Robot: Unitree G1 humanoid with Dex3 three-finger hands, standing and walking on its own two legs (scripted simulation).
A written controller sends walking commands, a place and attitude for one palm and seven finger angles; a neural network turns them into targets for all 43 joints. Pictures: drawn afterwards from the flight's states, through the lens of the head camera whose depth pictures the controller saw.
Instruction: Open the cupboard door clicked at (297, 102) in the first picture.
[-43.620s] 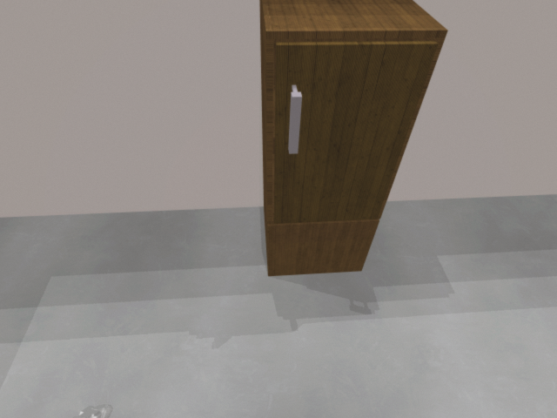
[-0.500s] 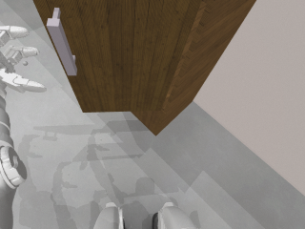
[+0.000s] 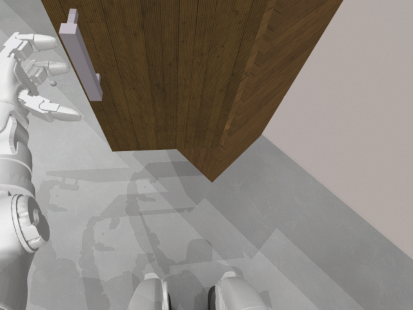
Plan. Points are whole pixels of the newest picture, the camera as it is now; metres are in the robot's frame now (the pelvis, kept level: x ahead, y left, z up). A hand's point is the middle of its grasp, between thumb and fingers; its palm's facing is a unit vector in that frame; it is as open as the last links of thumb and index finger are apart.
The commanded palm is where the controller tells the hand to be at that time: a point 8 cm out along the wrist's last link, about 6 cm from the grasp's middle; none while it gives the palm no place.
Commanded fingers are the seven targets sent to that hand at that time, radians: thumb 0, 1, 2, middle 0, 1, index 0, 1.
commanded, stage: slide the fingers in behind the handle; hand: left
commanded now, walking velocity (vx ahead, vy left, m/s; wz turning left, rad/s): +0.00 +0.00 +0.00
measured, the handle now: (85, 59) +0.56 +0.20 +0.08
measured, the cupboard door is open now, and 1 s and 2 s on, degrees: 50 50 49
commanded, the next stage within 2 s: close the thumb around the handle in 1.16 s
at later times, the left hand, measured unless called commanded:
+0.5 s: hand (78, 80) +0.51 +0.20 +0.08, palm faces +0.03 -1.00 -0.02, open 14.0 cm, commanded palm +0.49 +0.24 +0.08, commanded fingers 0.00 -0.50 0.30 -0.30 -1.20 -0.30 -1.20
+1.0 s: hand (91, 79) +0.51 +0.18 +0.09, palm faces +0.05 -1.00 -0.02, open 14.0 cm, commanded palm +0.48 +0.22 +0.08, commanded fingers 0.00 -0.50 0.30 -0.30 -1.20 -0.30 -1.20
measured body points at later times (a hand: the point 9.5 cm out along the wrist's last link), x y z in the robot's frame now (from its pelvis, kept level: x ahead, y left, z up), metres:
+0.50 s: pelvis +0.01 -0.01 +0.00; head +0.13 +0.01 +0.43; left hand +0.50 +0.26 +0.09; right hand +0.01 -0.28 -0.11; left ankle +0.02 +0.09 -0.67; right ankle +0.01 -0.13 -0.67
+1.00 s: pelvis +0.01 -0.02 +0.00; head +0.13 -0.01 +0.44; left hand +0.50 +0.23 +0.09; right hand +0.02 -0.28 -0.11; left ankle +0.02 +0.09 -0.67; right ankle +0.01 -0.13 -0.67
